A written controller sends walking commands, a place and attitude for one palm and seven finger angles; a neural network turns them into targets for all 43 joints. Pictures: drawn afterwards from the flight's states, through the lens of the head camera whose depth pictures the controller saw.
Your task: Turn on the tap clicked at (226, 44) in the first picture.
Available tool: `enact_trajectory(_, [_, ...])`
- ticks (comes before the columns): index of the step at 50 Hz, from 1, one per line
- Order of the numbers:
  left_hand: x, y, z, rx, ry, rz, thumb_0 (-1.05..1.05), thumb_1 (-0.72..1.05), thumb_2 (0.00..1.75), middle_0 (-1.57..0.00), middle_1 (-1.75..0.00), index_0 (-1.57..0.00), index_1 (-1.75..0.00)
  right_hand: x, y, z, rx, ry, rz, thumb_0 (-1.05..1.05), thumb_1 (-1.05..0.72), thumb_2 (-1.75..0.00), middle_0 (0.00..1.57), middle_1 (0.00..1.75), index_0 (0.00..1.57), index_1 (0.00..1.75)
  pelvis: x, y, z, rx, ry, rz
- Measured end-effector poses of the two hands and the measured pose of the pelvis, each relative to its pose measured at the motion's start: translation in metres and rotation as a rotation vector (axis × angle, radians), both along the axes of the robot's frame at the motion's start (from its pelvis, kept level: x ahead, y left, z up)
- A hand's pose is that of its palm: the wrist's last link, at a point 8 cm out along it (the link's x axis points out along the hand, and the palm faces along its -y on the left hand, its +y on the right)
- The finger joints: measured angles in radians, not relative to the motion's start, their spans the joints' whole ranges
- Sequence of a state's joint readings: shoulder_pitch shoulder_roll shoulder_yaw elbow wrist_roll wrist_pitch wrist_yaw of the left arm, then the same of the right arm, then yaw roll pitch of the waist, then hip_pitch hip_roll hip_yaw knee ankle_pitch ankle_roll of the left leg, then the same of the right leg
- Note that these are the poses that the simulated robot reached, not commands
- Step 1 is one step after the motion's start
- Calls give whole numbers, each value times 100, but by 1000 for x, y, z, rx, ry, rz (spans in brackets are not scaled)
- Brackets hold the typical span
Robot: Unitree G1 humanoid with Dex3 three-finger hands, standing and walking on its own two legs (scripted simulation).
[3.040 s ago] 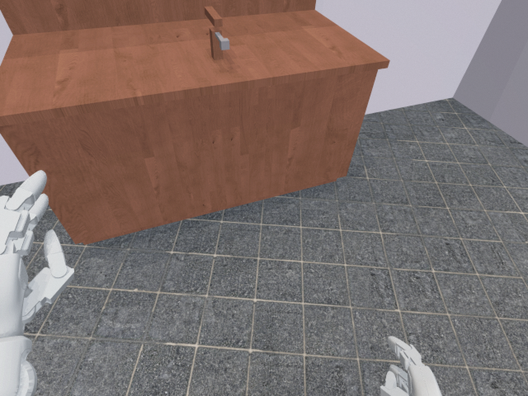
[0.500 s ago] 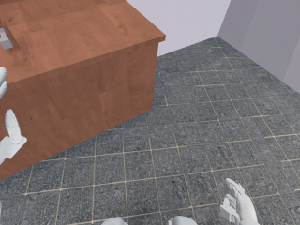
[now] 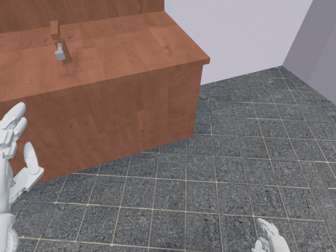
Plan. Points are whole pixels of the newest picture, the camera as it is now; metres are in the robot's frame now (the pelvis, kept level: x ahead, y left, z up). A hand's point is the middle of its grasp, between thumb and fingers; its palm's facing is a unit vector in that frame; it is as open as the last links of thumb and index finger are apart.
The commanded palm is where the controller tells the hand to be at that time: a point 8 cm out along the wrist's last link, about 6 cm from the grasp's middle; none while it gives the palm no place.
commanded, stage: take the last steps up to it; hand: left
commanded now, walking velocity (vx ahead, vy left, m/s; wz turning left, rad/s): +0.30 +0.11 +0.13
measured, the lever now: (60, 55) +0.78 +0.47 +0.06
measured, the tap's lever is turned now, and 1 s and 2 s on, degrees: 0 0 0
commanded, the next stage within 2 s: none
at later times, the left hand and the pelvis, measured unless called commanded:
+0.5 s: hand (25, 175) +0.21 +0.25 +0.17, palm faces +0.47 -0.77 -0.43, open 7.4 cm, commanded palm +0.15 +0.29 +0.18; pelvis +0.00 +0.00 -0.02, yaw +4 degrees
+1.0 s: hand (39, 130) +0.30 +0.27 +0.18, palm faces +0.42 -0.78 -0.47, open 7.4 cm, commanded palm +0.24 +0.31 +0.18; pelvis +0.10 +0.03 -0.01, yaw +2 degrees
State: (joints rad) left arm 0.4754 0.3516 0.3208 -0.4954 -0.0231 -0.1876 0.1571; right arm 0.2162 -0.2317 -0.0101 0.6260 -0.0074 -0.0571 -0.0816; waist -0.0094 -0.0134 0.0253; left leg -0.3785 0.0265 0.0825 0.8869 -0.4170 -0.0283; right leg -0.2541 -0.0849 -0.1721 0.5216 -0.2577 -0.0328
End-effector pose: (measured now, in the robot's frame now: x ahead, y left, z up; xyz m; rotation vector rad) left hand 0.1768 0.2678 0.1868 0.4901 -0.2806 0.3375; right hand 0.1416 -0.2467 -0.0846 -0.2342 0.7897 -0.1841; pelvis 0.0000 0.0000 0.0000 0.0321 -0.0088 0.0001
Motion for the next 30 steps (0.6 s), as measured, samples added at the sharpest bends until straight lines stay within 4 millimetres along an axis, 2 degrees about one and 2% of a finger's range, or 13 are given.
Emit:
enact_trajectory(6, [-24, 26, 6, 15, -108, 38, 1, 89, 90, -22, -30, -22, -30, -6, -2, 9, -77, -21, 13, 1, -91, -90, 20, 30, 20, 30, -8, 14, -9, -17, 9, 27])
enact_trajectory(11, [-30, 41, 3, 4, -135, 72, 1, 89, 90, -21, -30, -21, -30, -6, 24, 7, -15, -60, 12, 1, -91, -90, 20, 30, 20, 30, -10, 19, -8, -26, -17, 39])
enact_trajectory(15, [-30, 38, 6, 0, -112, 75, 1, 89, 90, -21, -30, -21, -30, -5, 49, 1, 67, -55, 49, 1, -91, -90, 20, 30, 20, 30, -7, 18, -2, -42, -18, 45])
enact_trajectory(19, [-26, 26, 8, 35, -78, 72, 1, 89, 90, -21, -30, -21, -30, 0, 62, -10, 129, -45, 82, 1, -90, -90, 21, 30, 20, 30, -1, 11, -4, -43, -21, 41])
enact_trajectory(24, [-15, 16, 0, 63, -62, 80, 1, 89, 90, -21, -30, -21, -30, 13, 53, -33, 138, 4, 117, 1, -90, -90, 21, 30, 20, 30, 3, 1, -16, -38, -30, 63])
enact_trajectory(27, [-10, 17, -4, 30, -41, 82, 1, 89, 90, -21, -30, -22, -30, 19, 40, -29, 102, 43, 112, 1, -90, -90, 21, 30, 20, 30, 8, 2, -11, -27, -23, 64])
enact_trajectory(30, [-6, 19, -3, 22, -18, 78, 1, 89, 90, -21, -30, -22, -30, 25, 27, -17, 53, 52, 90, 1, -90, -90, 21, 30, 20, 30, 16, 4, -4, -13, -9, 69])
